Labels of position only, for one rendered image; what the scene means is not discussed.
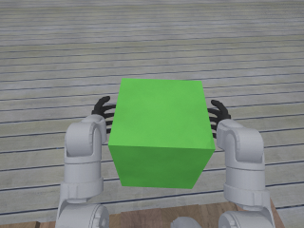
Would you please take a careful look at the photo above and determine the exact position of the robot right hand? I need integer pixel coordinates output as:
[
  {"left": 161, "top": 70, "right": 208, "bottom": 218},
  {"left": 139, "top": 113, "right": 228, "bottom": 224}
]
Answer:
[{"left": 207, "top": 100, "right": 231, "bottom": 139}]

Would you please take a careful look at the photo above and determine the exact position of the robot left forearm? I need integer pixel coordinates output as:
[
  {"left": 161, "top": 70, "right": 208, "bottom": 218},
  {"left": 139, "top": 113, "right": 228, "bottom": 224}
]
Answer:
[{"left": 55, "top": 114, "right": 107, "bottom": 228}]

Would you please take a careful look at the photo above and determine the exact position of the robot right forearm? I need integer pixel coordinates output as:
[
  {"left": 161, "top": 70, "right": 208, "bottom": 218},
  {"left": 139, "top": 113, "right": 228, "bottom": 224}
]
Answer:
[{"left": 216, "top": 119, "right": 276, "bottom": 228}]

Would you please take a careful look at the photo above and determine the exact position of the carton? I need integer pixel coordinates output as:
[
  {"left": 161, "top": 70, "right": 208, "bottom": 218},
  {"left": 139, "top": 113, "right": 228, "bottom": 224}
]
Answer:
[{"left": 108, "top": 78, "right": 216, "bottom": 189}]

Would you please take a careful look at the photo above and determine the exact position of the robot left hand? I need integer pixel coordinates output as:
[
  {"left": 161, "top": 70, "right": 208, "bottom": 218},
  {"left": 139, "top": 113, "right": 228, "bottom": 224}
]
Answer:
[{"left": 91, "top": 96, "right": 116, "bottom": 134}]

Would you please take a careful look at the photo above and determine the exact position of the right robot thigh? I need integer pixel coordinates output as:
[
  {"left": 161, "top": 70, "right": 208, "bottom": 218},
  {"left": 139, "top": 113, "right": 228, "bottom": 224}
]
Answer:
[{"left": 170, "top": 217, "right": 202, "bottom": 228}]

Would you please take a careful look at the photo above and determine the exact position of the right robot upper arm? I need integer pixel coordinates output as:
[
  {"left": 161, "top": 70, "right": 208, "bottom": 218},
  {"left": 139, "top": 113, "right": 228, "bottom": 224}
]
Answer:
[{"left": 218, "top": 211, "right": 274, "bottom": 228}]

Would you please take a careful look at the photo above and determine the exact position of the left robot upper arm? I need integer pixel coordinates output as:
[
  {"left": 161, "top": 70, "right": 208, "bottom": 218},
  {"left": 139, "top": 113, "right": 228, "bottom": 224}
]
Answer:
[{"left": 56, "top": 203, "right": 109, "bottom": 228}]

